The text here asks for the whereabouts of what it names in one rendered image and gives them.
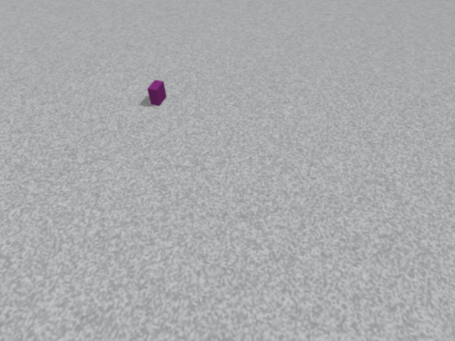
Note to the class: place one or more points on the carton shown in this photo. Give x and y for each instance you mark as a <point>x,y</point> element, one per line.
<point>157,93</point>

